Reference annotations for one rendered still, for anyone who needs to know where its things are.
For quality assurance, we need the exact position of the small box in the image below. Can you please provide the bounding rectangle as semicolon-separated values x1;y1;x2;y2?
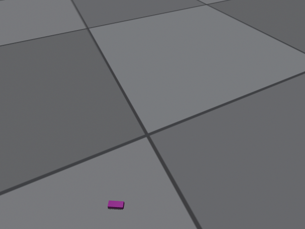
108;200;124;209

